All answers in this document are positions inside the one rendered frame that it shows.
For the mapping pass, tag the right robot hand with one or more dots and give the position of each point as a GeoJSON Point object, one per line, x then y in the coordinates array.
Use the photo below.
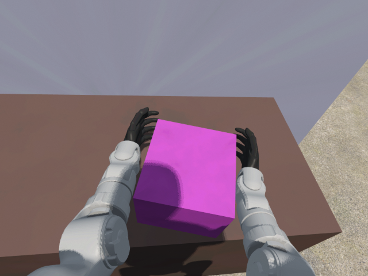
{"type": "Point", "coordinates": [250, 156]}

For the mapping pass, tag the left robot upper arm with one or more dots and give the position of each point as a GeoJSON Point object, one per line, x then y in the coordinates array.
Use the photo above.
{"type": "Point", "coordinates": [92, 246]}

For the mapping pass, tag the pedestal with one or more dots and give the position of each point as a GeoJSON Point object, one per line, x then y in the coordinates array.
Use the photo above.
{"type": "Point", "coordinates": [54, 150]}

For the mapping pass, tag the carton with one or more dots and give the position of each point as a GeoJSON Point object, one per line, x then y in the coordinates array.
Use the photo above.
{"type": "Point", "coordinates": [188, 180]}

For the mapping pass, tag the left robot forearm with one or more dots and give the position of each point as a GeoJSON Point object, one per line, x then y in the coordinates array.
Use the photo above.
{"type": "Point", "coordinates": [117, 184]}

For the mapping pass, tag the right robot forearm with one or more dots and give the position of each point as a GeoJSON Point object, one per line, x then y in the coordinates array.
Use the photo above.
{"type": "Point", "coordinates": [256, 218]}

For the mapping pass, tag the left robot hand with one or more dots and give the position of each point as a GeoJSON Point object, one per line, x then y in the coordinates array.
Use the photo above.
{"type": "Point", "coordinates": [136, 129]}

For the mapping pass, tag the right robot upper arm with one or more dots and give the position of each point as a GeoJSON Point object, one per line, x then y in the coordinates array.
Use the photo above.
{"type": "Point", "coordinates": [266, 261]}

